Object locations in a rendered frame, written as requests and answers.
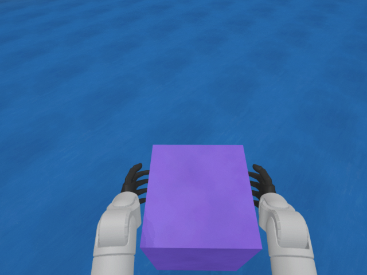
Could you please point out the carton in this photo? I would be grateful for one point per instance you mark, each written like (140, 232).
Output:
(199, 210)

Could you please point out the robot right forearm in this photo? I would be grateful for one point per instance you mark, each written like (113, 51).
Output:
(289, 243)

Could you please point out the robot left hand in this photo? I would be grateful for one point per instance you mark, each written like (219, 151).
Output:
(131, 184)

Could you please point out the robot left forearm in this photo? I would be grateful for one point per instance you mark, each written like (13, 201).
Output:
(115, 241)

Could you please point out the robot right hand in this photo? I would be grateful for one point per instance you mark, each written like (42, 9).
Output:
(265, 183)

